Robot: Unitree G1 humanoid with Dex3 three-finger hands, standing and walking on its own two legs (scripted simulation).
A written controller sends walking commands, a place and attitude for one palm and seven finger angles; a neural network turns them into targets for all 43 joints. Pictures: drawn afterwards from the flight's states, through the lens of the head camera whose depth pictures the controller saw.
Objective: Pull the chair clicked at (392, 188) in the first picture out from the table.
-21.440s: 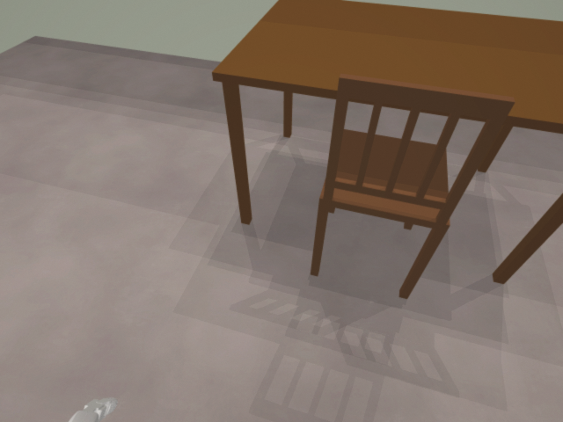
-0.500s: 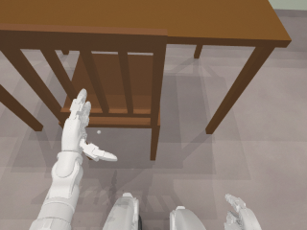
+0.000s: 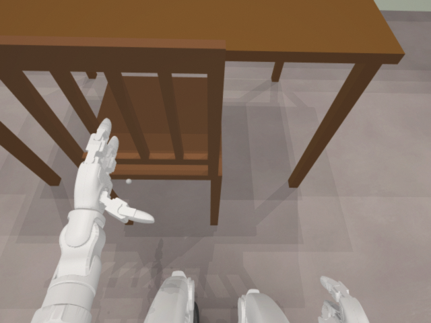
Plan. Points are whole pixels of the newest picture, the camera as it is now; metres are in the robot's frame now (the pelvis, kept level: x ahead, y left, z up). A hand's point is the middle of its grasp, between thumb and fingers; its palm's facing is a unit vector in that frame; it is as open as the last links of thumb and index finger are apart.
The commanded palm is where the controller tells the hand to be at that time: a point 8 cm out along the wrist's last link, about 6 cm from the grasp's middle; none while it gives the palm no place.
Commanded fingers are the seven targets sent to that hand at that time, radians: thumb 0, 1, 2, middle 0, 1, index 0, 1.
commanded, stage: aim the fingers beside a spindle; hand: left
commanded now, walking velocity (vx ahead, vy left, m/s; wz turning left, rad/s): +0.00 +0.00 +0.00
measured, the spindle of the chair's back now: (131, 121) +0.50 +0.19 +0.03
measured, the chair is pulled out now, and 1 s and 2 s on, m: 0.00 0.00 0.00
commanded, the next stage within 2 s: push the fingers through the gap in 0.26 s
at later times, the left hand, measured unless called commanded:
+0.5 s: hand (134, 184) +0.36 +0.17 +0.01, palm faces +0.00 -1.00 -0.02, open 16.9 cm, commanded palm +0.35 +0.22 +0.02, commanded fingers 0.00 -0.50 0.30 -0.06 -0.08 -0.06 -0.08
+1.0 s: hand (137, 153) +0.42 +0.17 +0.03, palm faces +0.03 -1.00 -0.04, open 16.9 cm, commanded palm +0.40 +0.21 +0.02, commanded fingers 0.00 -0.50 0.30 -0.06 -0.08 -0.06 -0.08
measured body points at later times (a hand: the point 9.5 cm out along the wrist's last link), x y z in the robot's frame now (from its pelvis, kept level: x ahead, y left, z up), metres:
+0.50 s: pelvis +0.00 +0.01 +0.00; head +0.10 +0.02 +0.43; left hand +0.36 +0.22 +0.02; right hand +0.15 -0.23 -0.11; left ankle +0.06 +0.09 -0.62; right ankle -0.01 -0.09 -0.62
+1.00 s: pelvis +0.00 +0.01 +0.00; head +0.12 +0.03 +0.43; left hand +0.41 +0.22 +0.03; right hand +0.11 -0.24 -0.12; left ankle +0.06 +0.09 -0.62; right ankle -0.01 -0.09 -0.62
